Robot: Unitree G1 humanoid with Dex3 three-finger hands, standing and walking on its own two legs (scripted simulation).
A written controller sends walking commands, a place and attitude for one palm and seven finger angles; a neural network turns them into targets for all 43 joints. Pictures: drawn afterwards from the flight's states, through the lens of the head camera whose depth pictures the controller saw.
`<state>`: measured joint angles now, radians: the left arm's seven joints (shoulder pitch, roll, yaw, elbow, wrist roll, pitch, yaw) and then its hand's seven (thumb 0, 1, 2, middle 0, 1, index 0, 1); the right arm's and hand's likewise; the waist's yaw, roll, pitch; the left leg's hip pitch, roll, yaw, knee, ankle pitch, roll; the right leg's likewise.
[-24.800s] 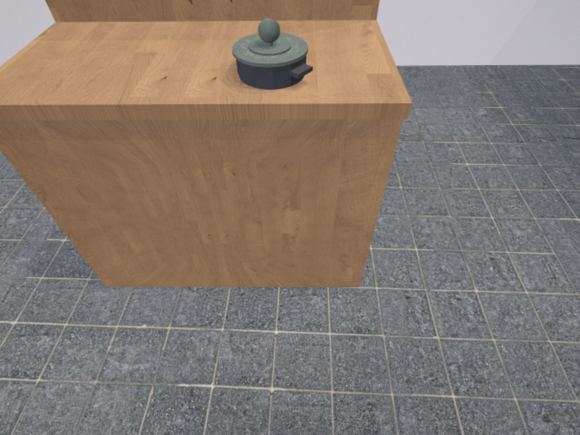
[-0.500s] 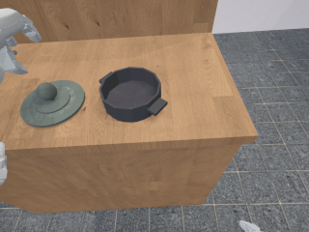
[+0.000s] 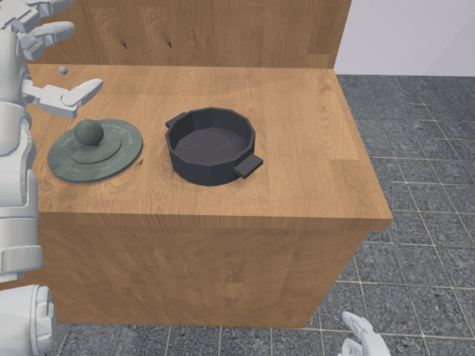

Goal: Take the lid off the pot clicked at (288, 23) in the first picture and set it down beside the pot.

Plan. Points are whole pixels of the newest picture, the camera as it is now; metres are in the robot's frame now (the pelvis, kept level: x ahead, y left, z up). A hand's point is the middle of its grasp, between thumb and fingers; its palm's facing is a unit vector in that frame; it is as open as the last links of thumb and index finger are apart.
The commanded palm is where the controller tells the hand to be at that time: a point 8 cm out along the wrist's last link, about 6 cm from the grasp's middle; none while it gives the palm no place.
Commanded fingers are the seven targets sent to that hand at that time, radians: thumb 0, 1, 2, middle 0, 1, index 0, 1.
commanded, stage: draw the hand back to the body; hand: left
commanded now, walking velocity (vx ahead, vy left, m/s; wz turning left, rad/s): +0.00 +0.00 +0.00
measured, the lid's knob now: (89, 132) +0.47 +0.32 +0.12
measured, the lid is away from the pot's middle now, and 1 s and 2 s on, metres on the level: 0.23 0.23 0.23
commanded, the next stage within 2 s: step back with the hand held close in 1.54 s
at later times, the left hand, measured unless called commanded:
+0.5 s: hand (12, 92) +0.30 +0.26 +0.31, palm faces +0.51 -0.85 -0.16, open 9.0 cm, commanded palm +0.25 +0.29 +0.30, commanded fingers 0.00 0.68 0.92 -0.28 -0.32 -0.28 -0.32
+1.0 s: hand out of the picture +0.22 +0.24 +0.30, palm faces +0.51 -0.84 -0.17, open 7.5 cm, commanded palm +0.17 +0.28 +0.29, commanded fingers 0.00 0.90 0.90 -0.20 -0.30 -0.20 -0.30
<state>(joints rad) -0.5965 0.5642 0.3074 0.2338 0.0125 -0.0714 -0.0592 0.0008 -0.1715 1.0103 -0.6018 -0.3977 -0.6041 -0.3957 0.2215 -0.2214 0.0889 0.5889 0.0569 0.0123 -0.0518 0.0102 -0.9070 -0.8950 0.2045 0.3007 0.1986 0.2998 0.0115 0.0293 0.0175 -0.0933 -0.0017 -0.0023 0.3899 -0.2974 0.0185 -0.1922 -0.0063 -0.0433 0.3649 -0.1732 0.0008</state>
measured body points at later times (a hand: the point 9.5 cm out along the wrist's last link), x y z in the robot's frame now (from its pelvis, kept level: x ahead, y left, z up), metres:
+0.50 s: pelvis +0.00 -0.01 +0.00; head +0.00 -0.03 +0.45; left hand +0.27 +0.30 +0.32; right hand +0.19 -0.24 -0.09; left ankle -0.06 +0.10 -0.74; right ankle +0.01 -0.12 -0.74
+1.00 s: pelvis -0.02 -0.01 +0.00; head -0.04 -0.03 +0.45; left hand +0.19 +0.29 +0.31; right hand +0.17 -0.22 -0.09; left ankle -0.06 +0.10 -0.74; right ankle +0.01 -0.12 -0.74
